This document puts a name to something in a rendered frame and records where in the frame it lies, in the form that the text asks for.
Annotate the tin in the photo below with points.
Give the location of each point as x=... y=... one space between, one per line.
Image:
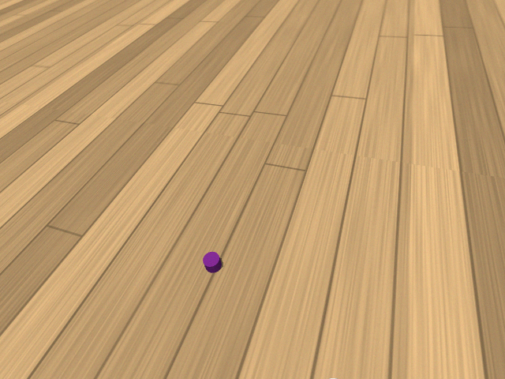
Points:
x=212 y=262

